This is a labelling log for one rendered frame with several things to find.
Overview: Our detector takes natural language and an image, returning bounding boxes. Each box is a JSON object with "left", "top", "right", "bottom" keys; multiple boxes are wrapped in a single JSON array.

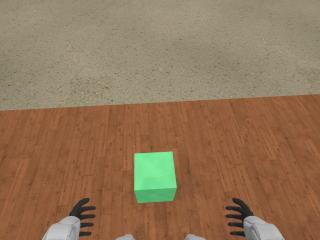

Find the right robot forearm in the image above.
[{"left": 243, "top": 216, "right": 285, "bottom": 240}]

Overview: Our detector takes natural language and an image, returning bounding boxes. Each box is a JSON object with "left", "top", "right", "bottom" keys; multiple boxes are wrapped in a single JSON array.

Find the right robot hand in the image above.
[{"left": 225, "top": 198, "right": 254, "bottom": 237}]

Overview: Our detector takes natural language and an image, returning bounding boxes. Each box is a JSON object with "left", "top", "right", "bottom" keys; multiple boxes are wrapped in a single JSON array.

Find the left robot forearm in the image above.
[{"left": 42, "top": 216, "right": 81, "bottom": 240}]

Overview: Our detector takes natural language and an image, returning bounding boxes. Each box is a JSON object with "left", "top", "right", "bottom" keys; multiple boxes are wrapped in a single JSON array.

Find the left robot hand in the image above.
[{"left": 69, "top": 198, "right": 96, "bottom": 237}]

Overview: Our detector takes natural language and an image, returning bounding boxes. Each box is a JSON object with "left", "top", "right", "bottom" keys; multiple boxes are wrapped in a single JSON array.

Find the carton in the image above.
[{"left": 134, "top": 151, "right": 177, "bottom": 203}]

